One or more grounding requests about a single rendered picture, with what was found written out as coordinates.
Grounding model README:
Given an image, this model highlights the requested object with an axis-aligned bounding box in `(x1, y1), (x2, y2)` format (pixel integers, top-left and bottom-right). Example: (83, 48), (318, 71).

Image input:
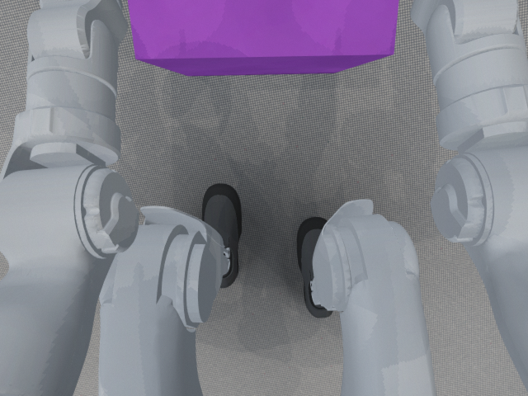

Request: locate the carton
(128, 0), (399, 76)

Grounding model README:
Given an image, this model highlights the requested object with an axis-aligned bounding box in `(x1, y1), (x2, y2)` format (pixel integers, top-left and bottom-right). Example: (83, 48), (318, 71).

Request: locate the left robot shin
(99, 206), (230, 305)

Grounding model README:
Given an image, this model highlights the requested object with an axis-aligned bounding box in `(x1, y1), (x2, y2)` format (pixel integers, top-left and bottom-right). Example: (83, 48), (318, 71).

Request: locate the right robot thigh
(316, 214), (436, 396)

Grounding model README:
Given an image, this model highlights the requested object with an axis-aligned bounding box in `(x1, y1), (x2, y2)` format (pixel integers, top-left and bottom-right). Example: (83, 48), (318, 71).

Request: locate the robot left upper arm
(0, 164), (139, 396)

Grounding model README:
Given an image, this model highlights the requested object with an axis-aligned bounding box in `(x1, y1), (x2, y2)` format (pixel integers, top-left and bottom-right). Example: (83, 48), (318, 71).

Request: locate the robot right upper arm
(431, 146), (528, 392)

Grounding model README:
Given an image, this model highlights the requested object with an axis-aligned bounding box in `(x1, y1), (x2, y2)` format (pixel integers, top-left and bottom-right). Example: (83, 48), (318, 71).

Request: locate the left robot forearm
(0, 0), (128, 182)

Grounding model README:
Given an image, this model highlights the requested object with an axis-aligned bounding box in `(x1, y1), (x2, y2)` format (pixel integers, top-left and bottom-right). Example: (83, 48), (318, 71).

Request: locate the right robot forearm
(410, 0), (528, 154)

